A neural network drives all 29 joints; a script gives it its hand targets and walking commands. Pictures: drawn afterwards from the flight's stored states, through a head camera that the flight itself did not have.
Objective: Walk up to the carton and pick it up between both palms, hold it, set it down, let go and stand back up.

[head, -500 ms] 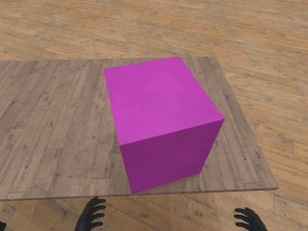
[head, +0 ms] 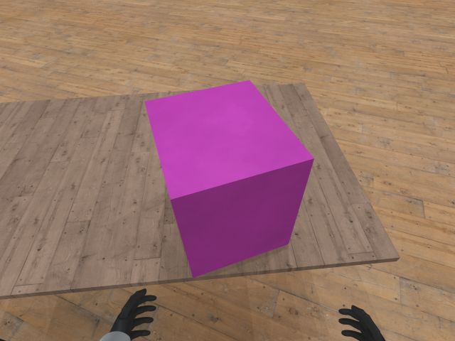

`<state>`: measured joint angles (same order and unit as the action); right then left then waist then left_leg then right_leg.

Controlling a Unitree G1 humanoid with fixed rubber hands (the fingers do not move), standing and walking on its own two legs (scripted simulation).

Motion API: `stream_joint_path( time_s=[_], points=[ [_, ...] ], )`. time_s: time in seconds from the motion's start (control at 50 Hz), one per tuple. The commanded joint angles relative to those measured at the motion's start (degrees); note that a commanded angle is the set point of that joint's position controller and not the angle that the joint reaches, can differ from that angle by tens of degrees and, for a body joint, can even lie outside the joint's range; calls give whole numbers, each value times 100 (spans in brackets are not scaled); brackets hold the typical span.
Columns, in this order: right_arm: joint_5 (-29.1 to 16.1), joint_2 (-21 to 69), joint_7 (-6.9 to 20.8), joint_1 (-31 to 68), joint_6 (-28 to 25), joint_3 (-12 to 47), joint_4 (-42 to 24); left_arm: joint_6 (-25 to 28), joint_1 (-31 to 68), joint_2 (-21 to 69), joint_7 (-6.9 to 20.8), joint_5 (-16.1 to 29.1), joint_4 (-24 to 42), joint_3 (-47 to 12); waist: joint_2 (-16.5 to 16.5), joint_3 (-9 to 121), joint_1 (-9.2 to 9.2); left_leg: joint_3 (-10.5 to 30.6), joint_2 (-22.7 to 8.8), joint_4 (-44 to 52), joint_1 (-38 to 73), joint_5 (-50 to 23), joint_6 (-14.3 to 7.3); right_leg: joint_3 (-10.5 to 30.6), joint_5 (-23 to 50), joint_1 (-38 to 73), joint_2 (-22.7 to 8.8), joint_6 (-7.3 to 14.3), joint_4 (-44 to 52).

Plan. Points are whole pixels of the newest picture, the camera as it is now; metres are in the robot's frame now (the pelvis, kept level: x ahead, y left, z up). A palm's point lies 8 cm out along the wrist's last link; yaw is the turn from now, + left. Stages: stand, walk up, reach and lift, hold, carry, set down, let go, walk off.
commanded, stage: let go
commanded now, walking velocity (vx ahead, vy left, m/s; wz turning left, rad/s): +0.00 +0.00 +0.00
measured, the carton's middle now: (221, 177) +0.45 +0.06 +0.01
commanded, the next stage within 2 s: stand in 0.34 s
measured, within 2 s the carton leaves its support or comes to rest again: neither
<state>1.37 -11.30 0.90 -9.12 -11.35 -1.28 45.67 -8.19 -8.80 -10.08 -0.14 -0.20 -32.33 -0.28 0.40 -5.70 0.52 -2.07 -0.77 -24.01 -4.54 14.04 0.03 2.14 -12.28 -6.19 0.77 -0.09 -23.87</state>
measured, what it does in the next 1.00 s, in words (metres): stands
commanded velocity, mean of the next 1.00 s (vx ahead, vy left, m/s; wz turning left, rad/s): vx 0.00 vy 0.00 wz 0.00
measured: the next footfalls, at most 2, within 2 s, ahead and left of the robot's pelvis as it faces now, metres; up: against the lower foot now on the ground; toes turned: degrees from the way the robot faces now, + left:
none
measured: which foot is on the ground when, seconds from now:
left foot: down 0.00-1.00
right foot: down 0.00-1.00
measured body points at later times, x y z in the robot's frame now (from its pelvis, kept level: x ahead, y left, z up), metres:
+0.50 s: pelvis +0.02 +0.01 +0.00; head +0.03 +0.02 +0.44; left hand +0.17 +0.25 -0.11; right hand +0.14 -0.23 -0.12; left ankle +0.00 +0.12 -0.74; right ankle +0.01 -0.12 -0.74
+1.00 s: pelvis +0.02 +0.02 +0.00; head +0.01 +0.03 +0.45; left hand +0.00 +0.26 -0.16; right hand +0.04 -0.20 -0.15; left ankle +0.00 +0.12 -0.74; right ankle +0.01 -0.12 -0.74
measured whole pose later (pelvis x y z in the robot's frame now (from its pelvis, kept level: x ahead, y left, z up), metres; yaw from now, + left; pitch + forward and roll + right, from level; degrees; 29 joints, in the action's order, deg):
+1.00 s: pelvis +0.02 +0.02 +0.00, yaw +6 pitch -2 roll -1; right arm 1.3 -7.1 -1.3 -21.3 0.2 -2.7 56.4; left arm -0.2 -17.1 -10.1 -1.7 -1.1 -62.6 2.8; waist -0.3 -0.1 0.1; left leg 3.3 1.9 -27.9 -9.5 16.2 -1.9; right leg -3.3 -14.1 -6.6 -1.8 -1.9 -22.8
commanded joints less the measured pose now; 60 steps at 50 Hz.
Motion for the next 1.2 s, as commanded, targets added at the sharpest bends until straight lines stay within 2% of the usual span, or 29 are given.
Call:
stream_joint_path(
  time_s=[0.0,0.14,0.18,0.2,0.32,0.34,0.38,0.4,0.44,0.46,0.5,0.52,0.54,0.58,0.6,0.66,0.74,0.8,0.84,0.88,0.9,0.92,0.94,0.96,0.98,1.02,1.04,1.06,1.18],
  points=[
    [27,-603,-2,616,-195,-180,-1009,112,615,-647,-50,-72,801,281,-110,479,28,-297,70,481,-71,-112,58,-205,-34,-148,3,31,562],
    [60,-727,37,646,-268,-337,-968,133,805,-668,-97,-13,1001,235,32,551,-22,-225,-3,401,-198,-143,77,-310,107,-96,42,44,334],
    [34,-794,64,627,-319,-345,-987,149,731,-692,-120,-44,1132,311,192,815,-27,-175,-17,368,-176,-397,146,-317,353,-2,39,42,243],
    [-51,-706,62,566,-324,-283,-926,167,641,-706,-109,-46,1039,319,46,710,4,-224,-31,323,-148,-513,160,-270,448,-8,59,36,306],
    [-131,-824,47,524,-442,-216,-810,212,357,-507,-6,-121,932,330,67,784,-58,-200,68,63,247,-1678,294,-317,1241,-40,121,90,336],
    [48,-713,-4,-393,489,-188,-421,659,-7,-1116,15,-381,135,639,-992,685,90,808,-614,-159,-721,-2800,-57,-57,1532,-1,-401,-75,-80],
    [30,-868,-31,-670,1011,-353,-465,822,8,-1133,59,-198,-79,642,-913,301,-131,685,-468,-194,-1185,-1437,-112,312,1550,34,-572,-18,184],
    [47,-790,-46,-580,1085,-352,-543,875,-60,-770,81,-211,-74,519,-320,926,-15,592,-397,-296,-763,-1381,-133,190,1716,184,-546,-2,31],
    [26,-832,11,-569,1105,-391,-561,933,-129,-719,105,-176,-268,441,-19,1103,0,599,-383,-124,-592,-1504,-108,111,1164,-33,-494,9,7],
    [20,-758,-25,-627,1092,-374,-439,953,-88,-623,81,-246,-356,432,-43,1080,-98,665,-331,-207,-679,-1730,-150,11,1172,82,-462,-30,78],
    [-27,-777,-11,-803,1052,-406,-433,982,-12,-579,74,-234,-478,336,179,982,-125,794,-355,-224,-738,-2035,-166,19,1337,-57,-524,20,61],
    [21,-703,-31,-631,1050,-369,-327,971,-93,-605,53,-205,-591,399,226,1003,-30,751,-371,-162,-776,-2009,-196,-43,1144,-21,-502,17,100],
    [4,-792,-54,-722,1047,-417,-263,1007,-135,-789,44,-192,-729,410,134,1050,-84,787,-376,-164,-630,-2054,-232,-28,1127,-12,-486,40,60],
    [54,-630,-99,-760,985,-390,-209,1035,-235,-749,-20,-209,-907,424,434,963,-77,928,-360,-190,-803,-2300,-289,-66,1075,85,-539,51,96],
    [-12,-533,-107,-1024,977,-361,-132,1031,-323,-1036,-65,-188,-1072,538,214,1139,-99,920,-377,-206,-601,-2363,-230,-115,1165,115,-530,85,81],
    [-21,-542,-167,-1254,1040,-388,164,1004,-635,-715,-111,-160,-1517,456,336,888,-26,949,-343,-33,-781,-2067,-272,-104,992,201,-581,149,101],
    [-21,-564,-175,-1339,1038,-369,283,954,-552,-916,-104,-141,-1934,506,20,562,-65,1008,-390,40,-881,-1874,-225,-213,851,-18,-541,82,284],
    [-16,-520,-264,-1570,1057,-389,511,968,-810,-757,-126,-124,-2229,495,77,454,-44,1013,-364,80,-821,-1897,-241,-153,873,7,-557,62,377],
    [-5,-268,-270,-1701,1060,-327,638,958,-762,-785,-163,-111,-2415,490,328,248,-158,988,-341,175,-878,-1631,-211,-90,777,-139,-600,75,406],
    [-41,-293,-258,-1723,1052,-309,768,929,-950,-535,-159,-110,-2679,434,250,195,-160,1078,-333,253,-931,-1512,-256,-155,666,-29,-569,35,370],
    [-30,-346,-261,-1739,1043,-327,789,901,-979,-520,-155,-55,-2696,417,144,174,-44,1146,-355,243,-1033,-1583,-287,-165,571,66,-556,10,441],
    [-15,-447,-271,-1806,1062,-357,881,916,-994,-367,-203,-112,-2830,350,15,122,-113,1075,-356,316,-931,-1226,-271,-180,488,-105,-608,55,394],
    [-7,-275,-266,-1594,1090,-315,879,883,-964,-222,-181,-81,-2860,289,-9,104,-8,1117,-339,290,-1087,-1208,-271,-190,480,-64,-570,40,477],
    [16,-405,-289,-1763,1085,-327,914,883,-837,-526,-186,-94,-2888,387,-77,-20,-113,1079,-319,344,-1082,-1245,-270,-126,479,47,-597,32,482],
    [-33,-337,-295,-1850,1037,-318,937,873,-840,-440,-206,-55,-2927,362,87,194,-182,1101,-294,385,-947,-952,-264,-175,461,-38,-570,43,468],
    [-33,-36,-294,-1750,1065,-223,1035,880,-926,-317,-179,-101,-3061,353,-27,40,-54,1188,-327,454,-1043,-1159,-239,-228,324,-56,-543,-10,505],
    [-53,-194,-303,-1703,1056,-244,1018,857,-999,-458,-184,-75,-3143,379,161,17,-41,1124,-308,470,-1039,-832,-220,-179,406,-88,-560,-34,542],
    [-18,-314,-319,-1758,1065,-276,1111,874,-945,-434,-184,-89,-3164,352,-135,-9,-108,1190,-264,477,-1106,-620,-306,-159,328,-45,-576,2,502],
    [-32,-40,-308,-1812,1099,-189,1317,847,-994,-186,-196,-106,-3394,276,148,-218,-32,1227,-239,652,-1454,-523,-235,-123,200,43,-623,33,471]
  ],
)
